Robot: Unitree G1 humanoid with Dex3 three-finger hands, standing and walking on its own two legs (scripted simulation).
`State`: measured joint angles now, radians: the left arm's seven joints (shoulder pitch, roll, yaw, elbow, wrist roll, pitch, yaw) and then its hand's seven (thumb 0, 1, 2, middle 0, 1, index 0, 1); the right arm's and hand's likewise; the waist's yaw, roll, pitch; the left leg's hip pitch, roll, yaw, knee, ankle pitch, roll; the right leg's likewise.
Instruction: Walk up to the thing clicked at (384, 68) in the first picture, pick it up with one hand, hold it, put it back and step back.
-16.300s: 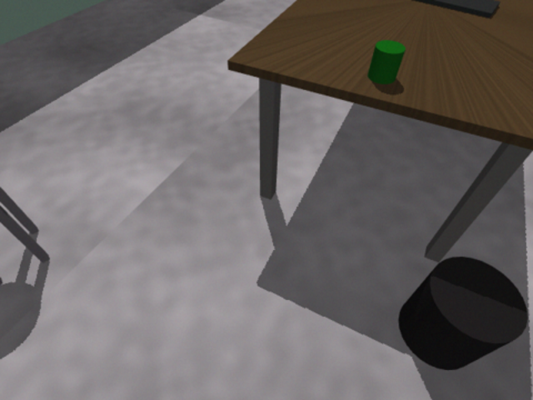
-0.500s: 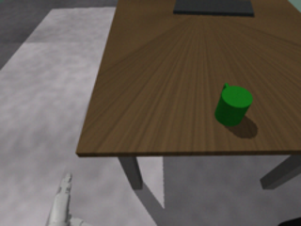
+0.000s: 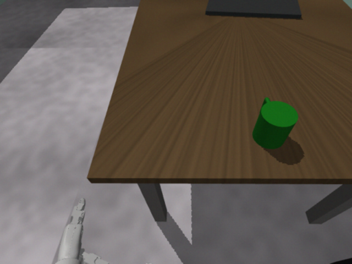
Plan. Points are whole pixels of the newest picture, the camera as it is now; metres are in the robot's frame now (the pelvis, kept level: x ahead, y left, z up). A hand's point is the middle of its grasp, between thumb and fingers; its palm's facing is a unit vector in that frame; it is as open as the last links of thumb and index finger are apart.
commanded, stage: go down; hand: right
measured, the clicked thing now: (271, 120) +0.48 -0.19 +0.03
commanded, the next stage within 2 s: approach in 0.20 s
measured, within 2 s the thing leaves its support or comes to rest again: neither
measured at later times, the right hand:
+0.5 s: hand out of the picture +0.38 -0.38 +0.16, palm faces +0.18 +0.98 -0.01, open 17.4 cm
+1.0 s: hand (302, 126) +0.44 -0.26 +0.05, palm faces +0.12 +0.99 +0.06, open 17.4 cm
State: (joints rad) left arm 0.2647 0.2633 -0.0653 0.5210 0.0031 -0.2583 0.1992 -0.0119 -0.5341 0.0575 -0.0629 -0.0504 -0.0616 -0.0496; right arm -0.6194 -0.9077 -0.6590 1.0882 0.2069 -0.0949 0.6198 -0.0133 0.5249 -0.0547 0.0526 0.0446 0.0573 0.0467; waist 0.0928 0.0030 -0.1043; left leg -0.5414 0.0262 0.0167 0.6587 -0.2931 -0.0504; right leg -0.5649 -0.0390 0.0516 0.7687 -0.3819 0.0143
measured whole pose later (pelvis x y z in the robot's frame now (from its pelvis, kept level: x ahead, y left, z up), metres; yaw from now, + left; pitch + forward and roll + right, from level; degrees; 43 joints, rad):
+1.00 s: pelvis -0.01 +0.01 -0.03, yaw +2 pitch +16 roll +3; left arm 0.33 0.25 0.00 0.30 0.04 -0.16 0.10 -0.01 -0.53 0.04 -0.07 -0.06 -0.08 -0.05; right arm -0.65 -0.56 -0.55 1.01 0.16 -0.29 0.34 -0.01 0.51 -0.05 0.04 0.04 0.05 0.04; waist 0.15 0.01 -0.13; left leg -0.81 0.01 -0.01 0.90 -0.37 -0.05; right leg -0.81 -0.06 0.04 0.99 -0.46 0.02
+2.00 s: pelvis -0.02 +0.01 -0.04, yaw +1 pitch +16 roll +1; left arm 0.40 0.24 0.04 0.13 0.01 -0.08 0.02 -0.01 -0.54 0.06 -0.06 -0.05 -0.06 -0.05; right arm -0.75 -0.47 -0.45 1.00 0.09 -0.25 0.14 0.00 0.52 -0.10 0.51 0.28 0.51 0.28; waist 0.14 0.01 -0.12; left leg -0.83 0.02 -0.02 0.94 -0.39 -0.04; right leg -0.81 -0.04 0.03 0.99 -0.45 0.03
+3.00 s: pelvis +0.00 +0.01 -0.02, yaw +2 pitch +12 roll +1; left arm 0.36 0.24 0.03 0.23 0.00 -0.08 0.05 -0.01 -0.53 0.06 -0.06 -0.05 -0.06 -0.05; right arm -0.65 -0.41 -0.40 0.90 0.09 -0.17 0.11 0.01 0.43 -0.90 0.63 0.96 1.08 1.28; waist 0.12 0.01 -0.10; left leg -0.68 0.02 -0.02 0.83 -0.37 -0.04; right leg -0.66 -0.04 0.02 0.88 -0.44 0.03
